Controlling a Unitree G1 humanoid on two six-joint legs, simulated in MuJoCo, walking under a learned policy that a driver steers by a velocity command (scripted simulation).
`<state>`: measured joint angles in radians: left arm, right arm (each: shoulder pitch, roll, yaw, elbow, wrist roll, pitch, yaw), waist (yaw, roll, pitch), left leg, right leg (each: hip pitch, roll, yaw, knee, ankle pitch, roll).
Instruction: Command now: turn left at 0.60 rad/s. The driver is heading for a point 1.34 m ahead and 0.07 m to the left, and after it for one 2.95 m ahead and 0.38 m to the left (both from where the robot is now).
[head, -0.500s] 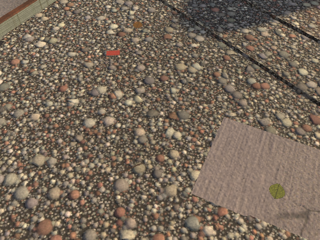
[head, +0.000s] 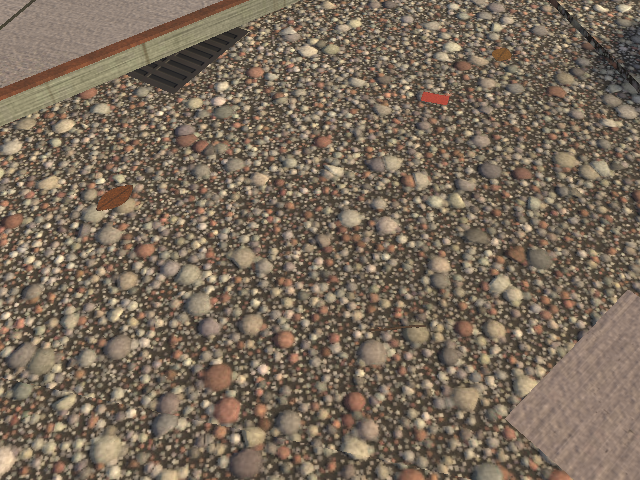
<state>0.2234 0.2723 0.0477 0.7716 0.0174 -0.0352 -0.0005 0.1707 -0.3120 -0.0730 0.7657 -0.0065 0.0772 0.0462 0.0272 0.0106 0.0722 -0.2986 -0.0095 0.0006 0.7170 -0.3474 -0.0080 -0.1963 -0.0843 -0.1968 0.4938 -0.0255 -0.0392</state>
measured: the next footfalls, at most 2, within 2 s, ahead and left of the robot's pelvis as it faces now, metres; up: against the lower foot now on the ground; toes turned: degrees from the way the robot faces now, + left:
left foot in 0.04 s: +0.03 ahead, +0.11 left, +0.00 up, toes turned +2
right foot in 0.60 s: +0.26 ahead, -0.08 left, -0.02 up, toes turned +12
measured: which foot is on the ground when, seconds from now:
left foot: up 0.00-0.02, down 0.04-0.60, up 0.62-1.00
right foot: down 0.00-0.04, up 0.06-0.58, down 0.60-1.00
